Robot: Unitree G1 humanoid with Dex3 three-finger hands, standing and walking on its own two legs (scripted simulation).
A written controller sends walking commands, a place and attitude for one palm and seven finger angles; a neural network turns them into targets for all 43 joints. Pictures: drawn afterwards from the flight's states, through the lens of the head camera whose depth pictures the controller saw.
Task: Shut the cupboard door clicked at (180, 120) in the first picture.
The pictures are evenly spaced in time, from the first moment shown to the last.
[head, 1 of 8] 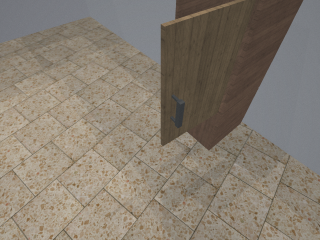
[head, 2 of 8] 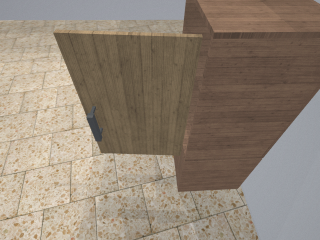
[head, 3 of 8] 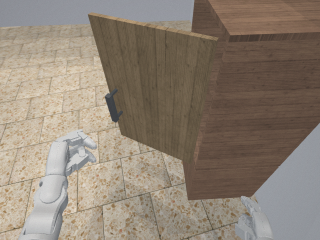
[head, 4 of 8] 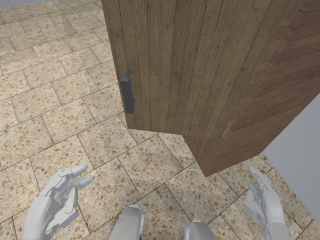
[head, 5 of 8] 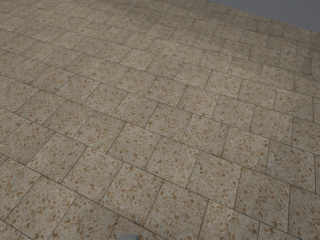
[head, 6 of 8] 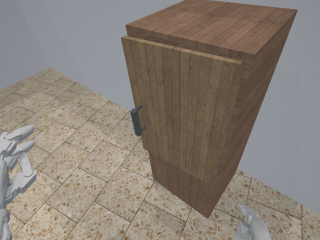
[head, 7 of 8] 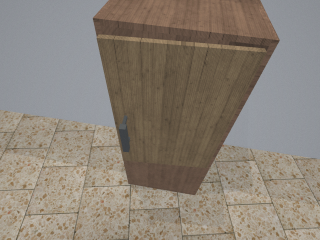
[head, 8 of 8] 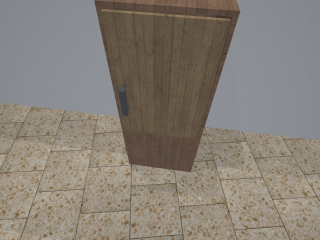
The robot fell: no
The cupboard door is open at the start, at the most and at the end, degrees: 85 85 0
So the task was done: yes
